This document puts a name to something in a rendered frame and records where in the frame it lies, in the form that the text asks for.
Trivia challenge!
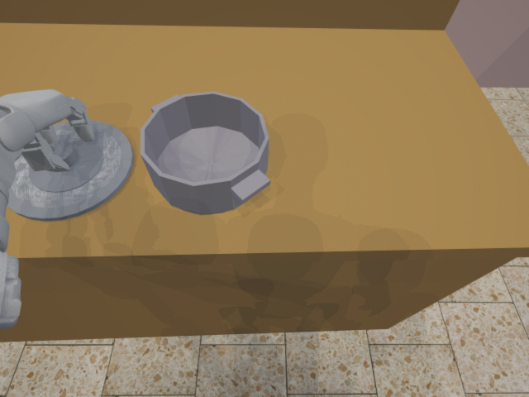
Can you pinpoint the robot left upper arm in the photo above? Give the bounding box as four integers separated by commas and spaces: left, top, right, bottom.
0, 251, 21, 330

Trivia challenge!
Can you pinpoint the knob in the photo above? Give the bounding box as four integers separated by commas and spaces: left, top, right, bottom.
50, 141, 79, 167

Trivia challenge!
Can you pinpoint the table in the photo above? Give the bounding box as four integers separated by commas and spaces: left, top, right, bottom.
0, 0, 529, 342

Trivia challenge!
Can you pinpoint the robot left forearm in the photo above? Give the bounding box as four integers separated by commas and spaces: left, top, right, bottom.
0, 102, 36, 252

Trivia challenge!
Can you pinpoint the pot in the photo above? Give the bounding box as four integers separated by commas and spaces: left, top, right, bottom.
141, 91, 270, 215

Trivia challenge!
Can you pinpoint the robot left hand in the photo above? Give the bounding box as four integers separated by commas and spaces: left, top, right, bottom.
0, 89, 94, 172

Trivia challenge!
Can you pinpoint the lid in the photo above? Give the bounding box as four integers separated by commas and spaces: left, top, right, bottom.
7, 120, 134, 222

